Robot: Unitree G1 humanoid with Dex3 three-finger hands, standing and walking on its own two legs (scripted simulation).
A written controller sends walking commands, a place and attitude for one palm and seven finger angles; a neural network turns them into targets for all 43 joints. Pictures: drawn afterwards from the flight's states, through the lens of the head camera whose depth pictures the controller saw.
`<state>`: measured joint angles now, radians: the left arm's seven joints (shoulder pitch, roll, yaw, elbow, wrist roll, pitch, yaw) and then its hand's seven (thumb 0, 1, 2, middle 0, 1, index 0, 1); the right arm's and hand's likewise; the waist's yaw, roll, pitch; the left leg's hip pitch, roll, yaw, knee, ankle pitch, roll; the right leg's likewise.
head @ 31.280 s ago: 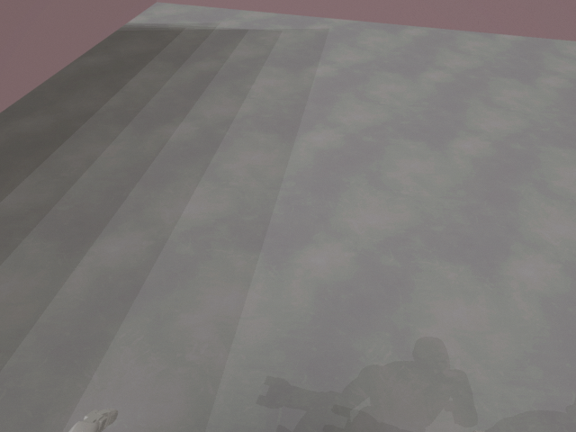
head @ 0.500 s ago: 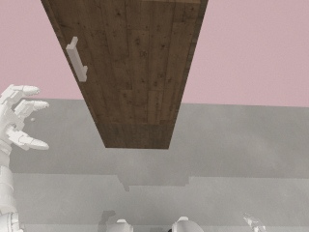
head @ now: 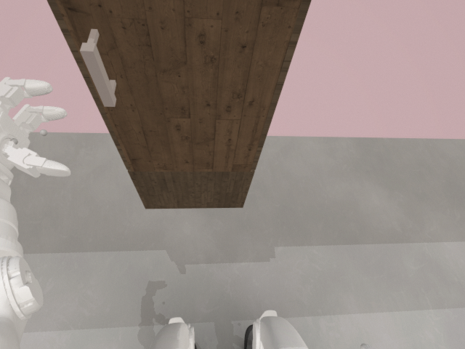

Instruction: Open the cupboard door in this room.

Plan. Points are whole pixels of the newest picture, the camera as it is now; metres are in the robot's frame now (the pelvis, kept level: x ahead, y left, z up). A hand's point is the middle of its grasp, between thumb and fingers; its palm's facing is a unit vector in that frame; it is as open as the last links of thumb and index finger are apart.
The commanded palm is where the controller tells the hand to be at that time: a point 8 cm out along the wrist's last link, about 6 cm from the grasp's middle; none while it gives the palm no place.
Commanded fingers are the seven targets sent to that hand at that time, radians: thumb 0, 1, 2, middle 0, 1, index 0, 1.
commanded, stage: move the hooked fingers beside the handle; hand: left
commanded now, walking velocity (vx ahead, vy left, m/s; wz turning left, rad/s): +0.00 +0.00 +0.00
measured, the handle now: (102, 70) +0.58 +0.23 +0.08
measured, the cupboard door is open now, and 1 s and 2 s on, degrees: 0 0 0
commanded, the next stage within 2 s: slide the fingers in behind the handle in 1.50 s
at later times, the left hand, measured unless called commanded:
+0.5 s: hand (59, 94) +0.51 +0.28 +0.08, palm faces +0.03 -1.00 -0.01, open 14.0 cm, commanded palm +0.51 +0.32 +0.07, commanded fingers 0.00 -0.50 0.30 -0.30 -1.20 -0.30 -1.20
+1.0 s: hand (60, 88) +0.53 +0.29 +0.08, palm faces +0.03 -1.00 -0.03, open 14.0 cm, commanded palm +0.51 +0.32 +0.07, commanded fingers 0.00 -0.50 0.30 -0.30 -1.20 -0.30 -1.20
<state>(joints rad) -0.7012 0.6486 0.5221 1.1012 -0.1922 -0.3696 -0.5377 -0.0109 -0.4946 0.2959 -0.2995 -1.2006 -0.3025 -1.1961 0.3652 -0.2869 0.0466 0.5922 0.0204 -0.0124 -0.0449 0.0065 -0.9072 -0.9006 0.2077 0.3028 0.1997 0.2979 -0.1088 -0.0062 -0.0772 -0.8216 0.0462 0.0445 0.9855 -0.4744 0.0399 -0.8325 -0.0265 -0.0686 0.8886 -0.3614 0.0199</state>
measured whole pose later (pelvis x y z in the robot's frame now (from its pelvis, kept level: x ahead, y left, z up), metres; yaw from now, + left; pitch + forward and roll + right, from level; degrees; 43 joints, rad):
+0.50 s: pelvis +0.00 +0.00 -0.01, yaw -1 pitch +23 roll -4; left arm -0.97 0.81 0.55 1.27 -0.10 -0.35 -0.50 -0.01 -0.49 0.30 -0.30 -1.20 -0.30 -1.20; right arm 0.40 -0.30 0.07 0.60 0.00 0.07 -0.04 0.00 -0.91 -0.90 0.21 0.30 0.20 0.30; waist -0.20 0.00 -0.06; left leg -0.95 0.06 0.03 1.04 -0.49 0.04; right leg -0.94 -0.01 -0.08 0.91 -0.36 0.02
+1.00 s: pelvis +0.01 +0.00 -0.01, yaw -2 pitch +25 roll -5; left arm -0.95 0.83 0.58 1.21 -0.08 -0.32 -0.51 -0.01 -0.49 0.30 -0.30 -1.20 -0.30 -1.20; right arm 0.42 -0.29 0.07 0.57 -0.01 0.12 -0.01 0.00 -0.91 -0.90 0.21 0.30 0.20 0.30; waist -0.20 0.01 -0.07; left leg -0.98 0.08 0.02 1.05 -0.51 0.04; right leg -0.96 0.01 -0.09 0.90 -0.37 0.02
